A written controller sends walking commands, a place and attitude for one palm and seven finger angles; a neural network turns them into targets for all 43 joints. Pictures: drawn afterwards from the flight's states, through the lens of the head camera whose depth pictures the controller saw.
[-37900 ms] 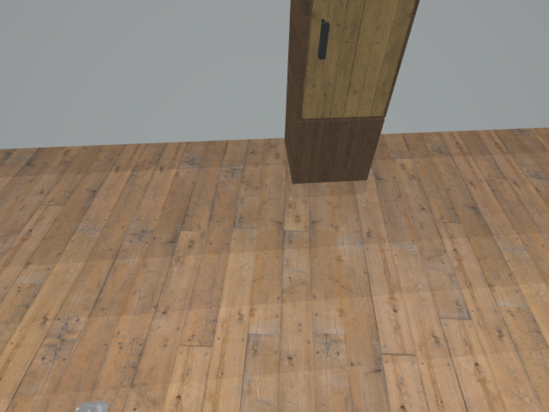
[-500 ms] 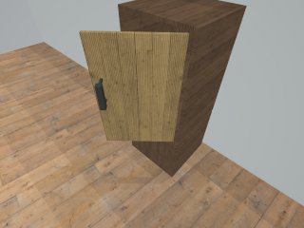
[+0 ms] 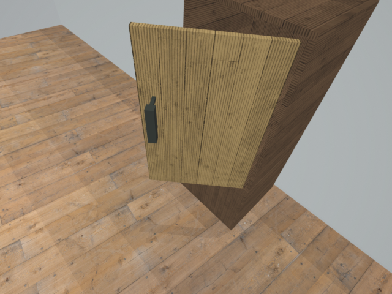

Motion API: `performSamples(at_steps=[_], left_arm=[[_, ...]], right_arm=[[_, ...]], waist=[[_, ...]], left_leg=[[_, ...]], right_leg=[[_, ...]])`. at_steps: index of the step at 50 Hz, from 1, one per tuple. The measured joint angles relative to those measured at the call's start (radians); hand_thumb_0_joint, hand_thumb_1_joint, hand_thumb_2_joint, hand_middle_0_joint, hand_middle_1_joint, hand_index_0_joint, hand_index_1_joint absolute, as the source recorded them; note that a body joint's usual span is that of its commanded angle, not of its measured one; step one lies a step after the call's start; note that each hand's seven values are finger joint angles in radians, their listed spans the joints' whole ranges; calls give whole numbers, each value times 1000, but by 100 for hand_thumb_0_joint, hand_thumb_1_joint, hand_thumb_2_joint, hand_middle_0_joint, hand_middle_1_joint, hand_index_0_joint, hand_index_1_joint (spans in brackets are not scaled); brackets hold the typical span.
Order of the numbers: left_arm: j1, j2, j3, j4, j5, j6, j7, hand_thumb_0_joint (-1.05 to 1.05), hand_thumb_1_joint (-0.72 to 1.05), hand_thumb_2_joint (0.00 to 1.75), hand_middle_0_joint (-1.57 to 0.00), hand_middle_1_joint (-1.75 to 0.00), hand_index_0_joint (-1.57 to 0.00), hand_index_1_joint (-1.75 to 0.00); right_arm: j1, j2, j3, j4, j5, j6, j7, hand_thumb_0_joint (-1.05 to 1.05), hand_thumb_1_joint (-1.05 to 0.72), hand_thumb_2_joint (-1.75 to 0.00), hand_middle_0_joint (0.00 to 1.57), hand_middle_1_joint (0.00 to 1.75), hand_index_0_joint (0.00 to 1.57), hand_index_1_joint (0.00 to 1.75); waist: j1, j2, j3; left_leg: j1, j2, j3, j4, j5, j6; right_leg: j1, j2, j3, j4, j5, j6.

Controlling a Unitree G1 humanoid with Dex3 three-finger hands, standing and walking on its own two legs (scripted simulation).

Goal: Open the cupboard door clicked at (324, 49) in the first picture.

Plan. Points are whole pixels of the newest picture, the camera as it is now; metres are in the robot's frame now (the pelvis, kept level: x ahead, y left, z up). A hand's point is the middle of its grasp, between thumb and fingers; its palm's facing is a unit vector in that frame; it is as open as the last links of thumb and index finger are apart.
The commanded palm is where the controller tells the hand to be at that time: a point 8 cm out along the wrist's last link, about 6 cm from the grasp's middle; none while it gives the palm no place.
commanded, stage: come to a stop and stand still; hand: left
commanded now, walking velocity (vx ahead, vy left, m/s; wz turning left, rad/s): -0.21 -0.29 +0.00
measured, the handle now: (153, 119) +0.55 +0.17 +0.02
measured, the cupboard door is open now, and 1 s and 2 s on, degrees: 42 42 42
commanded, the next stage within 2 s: look again from close up in 0.78 s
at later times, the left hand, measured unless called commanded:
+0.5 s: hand out of the picture +0.09 +0.14 -0.15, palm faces +0.00 -0.98 -0.21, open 7.4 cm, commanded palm none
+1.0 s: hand out of the picture -0.01 +0.16 -0.16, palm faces +0.02 -0.98 -0.22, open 7.4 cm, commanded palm none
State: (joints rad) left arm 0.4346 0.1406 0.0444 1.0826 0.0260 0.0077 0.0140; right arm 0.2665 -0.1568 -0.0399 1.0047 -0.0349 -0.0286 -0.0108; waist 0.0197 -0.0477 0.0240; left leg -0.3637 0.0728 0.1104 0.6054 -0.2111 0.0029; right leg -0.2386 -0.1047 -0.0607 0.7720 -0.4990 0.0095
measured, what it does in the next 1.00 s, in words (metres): steps on the spot: right foot, then left foot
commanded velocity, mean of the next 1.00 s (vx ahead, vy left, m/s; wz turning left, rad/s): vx -0.02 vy -0.03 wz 0.00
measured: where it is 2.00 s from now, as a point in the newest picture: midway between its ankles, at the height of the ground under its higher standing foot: outside the picture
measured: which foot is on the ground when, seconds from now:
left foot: down 0.00-0.30, up 0.32-0.52, down 0.54-1.00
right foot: up 0.00-0.28, down 0.30-1.00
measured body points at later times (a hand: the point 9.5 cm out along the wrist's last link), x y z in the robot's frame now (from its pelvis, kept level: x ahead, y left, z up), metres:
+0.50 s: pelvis +0.00 -0.03 +0.01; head +0.02 -0.04 +0.46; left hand +0.09 +0.19 -0.13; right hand +0.01 -0.27 -0.15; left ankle +0.00 +0.08 -0.70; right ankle +0.02 -0.13 -0.72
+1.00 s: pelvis +0.01 -0.02 +0.01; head +0.01 -0.04 +0.46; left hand -0.01 +0.21 -0.14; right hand +0.01 -0.24 -0.15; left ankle +0.00 +0.08 -0.72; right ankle +0.02 -0.13 -0.72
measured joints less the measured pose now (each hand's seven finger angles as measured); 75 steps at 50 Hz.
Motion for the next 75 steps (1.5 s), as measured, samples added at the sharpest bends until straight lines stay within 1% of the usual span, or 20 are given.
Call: performSamples(at_steps=[2, 6, 9, 12, 15, 18, 20, 22, 25, 27, 31, 37, 40, 43, 48, 55, 61, 73, 74, 75], left_arm=[[-32, 15, 1, -2, -1, 15, 3, 1, 91, 89, -20, -30, -20, -30], [-105, 34, 8, -41, -2, 35, -3, 1, 91, 90, -19, -30, -20, -30], [-160, 47, 16, -78, -3, 47, -7, 1, 91, 90, -19, -30, -19, -30], [-205, 52, 20, -112, -4, 47, -9, 1, 91, 90, -19, -30, -19, -30], [-221, 58, 20, -147, 0, 28, -7, 1, 91, 90, -19, -30, -19, -30], [-242, 39, 8, -150, 6, 21, 2, 1, 91, 90, -19, -30, -19, -30], [-247, 26, 2, -149, 5, 21, 6, 1, 91, 90, -19, -30, -19, -30], [-250, 16, -4, -143, 4, 20, 10, 1, 91, 90, -19, -30, -20, -30], [-248, 7, -12, -131, 0, 17, 10, 1, 91, 89, -19, -30, -20, -30], [-242, 1, -16, -118, -10, 13, 9, 1, 91, 89, -20, -30, -20, -30], [-247, 22, -6, -80, -20, 10, 15, -1, 94, 89, -20, -30, -20, -30], [-194, 29, -21, -18, -20, -3, 13, 0, 94, 89, -20, -30, -20, -30], [-154, 19, -45, -1, -16, -16, 27, 0, 93, 89, -20, -30, -20, -30], [-115, 13, -53, 13, -13, -18, 21, 0, 92, 89, -20, -30, -20, -30], [-90, 9, -60, 29, -16, -20, 15, 1, 91, 89, -20, -30, -20, -30], [-104, -3, -66, 32, -19, -30, 14, 1, 91, 89, -20, -30, -20, -30], [-134, -9, -66, 33, -18, -33, 16, 1, 91, 89, -20, -30, -20, -30], [-164, 12, -58, 34, -16, -37, 25, 1, 92, 89, -20, -30, -20, -30], [-115, 15, -46, -122, -57, 29, 32, 2, 93, 89, -20, -30, -20, -30], [-53, 25, -33, -313, -85, 51, 44, 3, 94, 89, -20, -30, -20, -31]], right_arm=[[-19, 17, 6, 8, -2, 5, -19, 1, -92, -90, 20, 30, 20, 29], [-49, 18, 10, 23, 0, 15, -36, 1, -94, -90, 20, 30, 20, 30], [-62, 13, 5, 29, 1, 23, -41, 1, -94, -90, 21, 30, 20, 30], [-65, -1, -5, 33, -1, 34, -39, 1, -93, -90, 21, 30, 20, 30], [-50, -15, -16, 31, 4, 50, -31, 1, -92, -90, 21, 30, 20, 30], [-47, -34, -27, 33, 10, 80, -25, 1, -92, -90, 20, 30, 20, 29], [-42, -37, -27, 37, 10, 88, -21, 1, -91, -90, 20, 30, 20, 29], [-33, -33, -25, 40, 11, 85, -18, 1, -91, -90, 20, 30, 20, 29], [-18, -17, -14, 43, 13, 76, -18, 1, -91, -90, 20, 30, 19, 29], [-4, -7, -3, 50, 14, 63, -20, 1, -91, -90, 20, 30, 19, 29], [3, 34, 22, 95, 9, 51, -25, 1, -92, -90, 20, 30, 19, 29], [6, 33, 32, 132, 14, 42, -25, 2, -93, -90, 20, 30, 20, 29], [7, 8, 35, 98, 18, 41, -13, 2, -93, -90, 20, 30, 20, 29], [25, -6, 37, 59, 12, 29, -6, 2, -93, -90, 20, 30, 20, 29], [48, -9, 52, 49, 14, 14, -11, 2, -93, -90, 20, 30, 20, 29], [41, -6, 67, 81, 18, 7, -12, 2, -93, -90, 20, 30, 20, 29], [26, -1, 70, 104, 19, 2, -14, 2, -92, -90, 20, 30, 20, 29], [8, 4, 66, 125, 21, 4, -18, 1, -92, -90, 20, 30, 20, 29], [22, -3, 68, 85, 33, -1, -23, 2, -92, -90, 20, 30, 20, 29], [47, -11, 70, 39, 43, -40, -36, 2, -93, -90, 20, 30, 20, 29]], waist=[[-7, -10, 7], [-18, 1, 25], [-27, 17, 36], [-38, 44, 41], [-40, 56, 30], [-46, 95, 35], [-46, 101, 33], [-48, 97, 30], [-46, 80, 23], [-48, 79, 15], [-29, 31, 16], [-16, 35, 4], [-22, 65, 5], [-33, 79, -4], [-26, 86, -13], [-14, 82, -6], [-16, 68, 1], [-17, 56, 7], [-18, 56, 12], [-10, 51, 10]], left_leg=[[21, -7, 13, -26, -8, 7], [57, -6, 27, -98, 25, 10], [66, 6, 34, -120, 37, 3], [60, 18, 29, -110, 36, -9], [24, 24, 24, -39, 3, -25], [-38, 14, -44, 140, -183, -13], [-64, -4, -68, 259, -211, -7], [-50, -17, -65, 285, -218, -9], [28, -28, -48, 154, -194, -14], [108, -26, -53, -19, -95, -9], [150, -46, -48, -93, -67, 7], [203, -60, -44, -190, -22, 8], [161, -51, -46, -125, -50, 9], [140, -60, -46, -84, -76, 21], [160, -80, -40, -106, -74, 29], [198, -94, -33, -155, -57, 33], [215, -93, -31, -176, -52, 30], [221, -76, -36, -172, -61, 17], [211, -72, -36, -156, -68, 17], [210, -74, -32, -152, -72, 17]], right_leg=[[-66, 19, 11, 100, 8, -4], [-145, 54, 2, 136, 51, 9], [-172, 73, -1, 120, 73, 13], [-140, 77, -6, 11, 108, 7], [-58, 67, -1, -189, 230, -9], [-57, 88, -24, -177, 219, -38], [-43, 96, -32, -202, 226, -46], [-31, 101, -35, -229, 240, -51], [-27, 108, -39, -246, 250, -54], [-33, 121, -49, -234, 243, -50], [3, 107, -44, -289, 273, -41], [46, 100, -40, -366, 305, -39], [21, 105, -42, -336, 295, -39], [-5, 93, -42, -282, 263, -36], [-4, 73, -34, -265, 247, -23], [17, 62, -26, -280, 247, -18], [29, 65, -24, -292, 248, -20], [46, 82, -30, -310, 247, -28], [39, 84, -30, -302, 246, -28], [31, 81, -26, -288, 241, -30]])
